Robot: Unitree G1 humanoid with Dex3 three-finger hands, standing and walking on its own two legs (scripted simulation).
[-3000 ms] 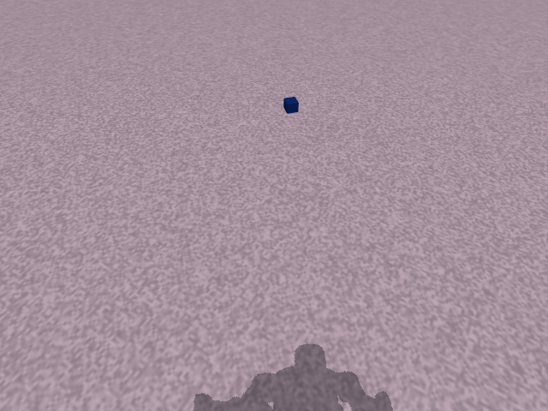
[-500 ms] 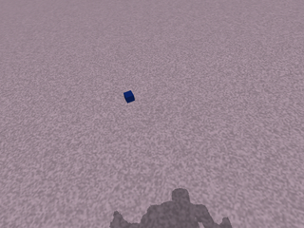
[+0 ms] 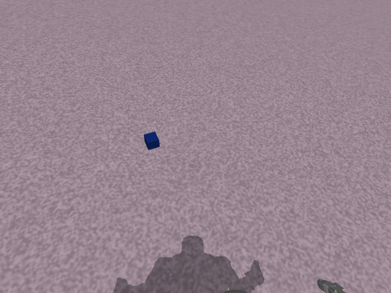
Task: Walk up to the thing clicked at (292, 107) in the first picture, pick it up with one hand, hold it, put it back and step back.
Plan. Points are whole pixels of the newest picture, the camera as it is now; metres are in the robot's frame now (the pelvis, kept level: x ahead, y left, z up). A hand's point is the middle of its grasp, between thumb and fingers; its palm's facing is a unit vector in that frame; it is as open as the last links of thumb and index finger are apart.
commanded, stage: walk up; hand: left
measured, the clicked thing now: (151, 140) +1.13 +0.23 -0.74
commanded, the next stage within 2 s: none
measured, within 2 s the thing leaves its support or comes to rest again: neither
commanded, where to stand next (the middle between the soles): +0.74 +0.01 m, yaw -2 degrees
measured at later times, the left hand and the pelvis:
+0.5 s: hand (114, 220) +0.31 +0.20 -0.11, palm faces -0.04 -0.92 -0.40, open 7.4 cm; pelvis +0.20 -0.06 +0.00, yaw -2 degrees
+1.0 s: hand (95, 201) +0.39 +0.28 -0.17, palm faces -0.02 -0.94 -0.35, open 7.4 cm; pelvis +0.37 +0.00 -0.01, yaw +1 degrees
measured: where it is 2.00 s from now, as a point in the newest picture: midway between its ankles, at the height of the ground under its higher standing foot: (183, 209)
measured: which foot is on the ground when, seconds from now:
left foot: down 0.00-0.36, up 0.38-0.86, down 0.88-1.00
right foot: up 0.00-0.30, down 0.32-0.92, up 0.94-1.00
